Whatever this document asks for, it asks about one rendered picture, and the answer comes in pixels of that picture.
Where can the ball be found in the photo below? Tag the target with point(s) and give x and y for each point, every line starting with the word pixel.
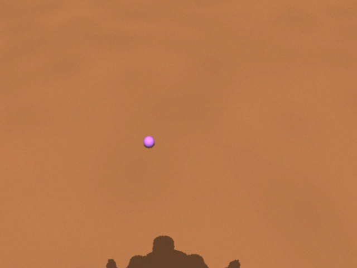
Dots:
pixel 148 141

